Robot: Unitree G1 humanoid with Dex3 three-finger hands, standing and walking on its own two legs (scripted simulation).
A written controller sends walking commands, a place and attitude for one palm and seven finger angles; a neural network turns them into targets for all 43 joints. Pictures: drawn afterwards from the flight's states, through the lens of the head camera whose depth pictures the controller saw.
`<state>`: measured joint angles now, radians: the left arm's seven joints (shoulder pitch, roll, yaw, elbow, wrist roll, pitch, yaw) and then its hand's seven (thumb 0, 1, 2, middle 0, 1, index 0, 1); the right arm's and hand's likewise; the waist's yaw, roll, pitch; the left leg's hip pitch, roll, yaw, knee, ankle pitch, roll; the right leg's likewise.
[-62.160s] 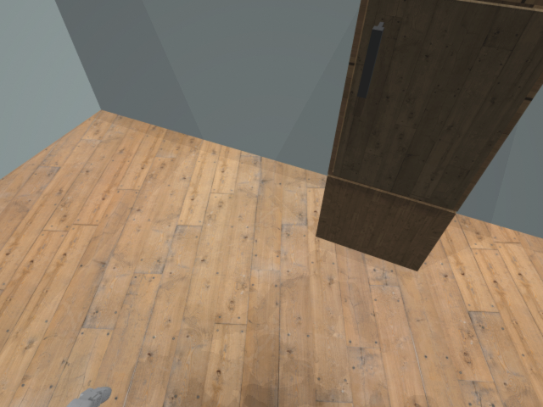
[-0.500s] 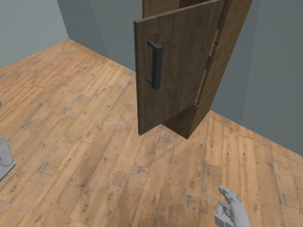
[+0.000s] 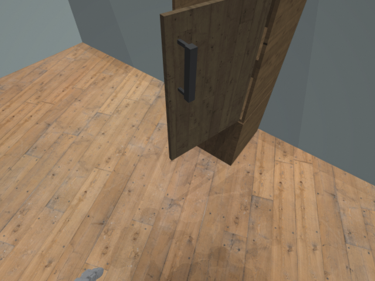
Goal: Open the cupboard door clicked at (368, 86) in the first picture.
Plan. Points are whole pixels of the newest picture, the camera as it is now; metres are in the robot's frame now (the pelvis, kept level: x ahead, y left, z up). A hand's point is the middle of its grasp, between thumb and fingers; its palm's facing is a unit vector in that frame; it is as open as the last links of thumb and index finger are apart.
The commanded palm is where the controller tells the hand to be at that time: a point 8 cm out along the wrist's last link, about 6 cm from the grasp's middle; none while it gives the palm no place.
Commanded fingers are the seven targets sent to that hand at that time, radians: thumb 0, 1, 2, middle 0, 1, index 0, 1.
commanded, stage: let the arm hang, fingers relaxed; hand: left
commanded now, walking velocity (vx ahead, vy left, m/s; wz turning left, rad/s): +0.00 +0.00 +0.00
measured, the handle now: (185, 72) +0.64 +0.02 +0.10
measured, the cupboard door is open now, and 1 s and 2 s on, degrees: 74 74 74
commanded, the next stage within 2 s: look to check the result in 0.82 s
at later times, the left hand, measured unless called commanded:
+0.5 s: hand out of the picture +0.01 +0.20 -0.16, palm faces +0.04 -0.96 -0.26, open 7.4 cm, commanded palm none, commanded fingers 0.00 0.90 0.90 -0.20 -0.30 -0.20 -0.30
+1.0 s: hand out of the picture +0.05 +0.17 -0.16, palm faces +0.03 -0.98 -0.22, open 7.4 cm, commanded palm none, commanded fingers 0.00 0.90 0.90 -0.20 -0.30 -0.20 -0.30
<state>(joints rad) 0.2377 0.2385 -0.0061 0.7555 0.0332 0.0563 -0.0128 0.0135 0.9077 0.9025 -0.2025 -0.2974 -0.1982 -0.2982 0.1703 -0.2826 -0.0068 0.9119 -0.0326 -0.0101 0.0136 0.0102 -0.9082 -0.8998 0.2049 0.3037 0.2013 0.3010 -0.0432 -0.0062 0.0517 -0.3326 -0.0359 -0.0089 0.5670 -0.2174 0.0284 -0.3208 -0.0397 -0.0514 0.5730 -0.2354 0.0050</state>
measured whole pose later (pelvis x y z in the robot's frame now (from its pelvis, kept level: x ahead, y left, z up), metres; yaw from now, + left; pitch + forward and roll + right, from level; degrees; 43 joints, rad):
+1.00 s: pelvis +0.04 -0.02 +0.01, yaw +1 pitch -1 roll +0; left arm 0.22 0.17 0.02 1.14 0.01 -0.01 0.02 0.01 0.91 0.90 -0.20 -0.30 -0.20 -0.30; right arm 0.21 -0.17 0.00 1.15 -0.02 0.00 -0.03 0.01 -0.91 -0.90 0.20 0.30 0.20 0.30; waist -0.01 0.02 0.06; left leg -0.19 -0.02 -0.04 0.40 -0.19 0.00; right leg -0.17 -0.02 -0.08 0.41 -0.22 -0.01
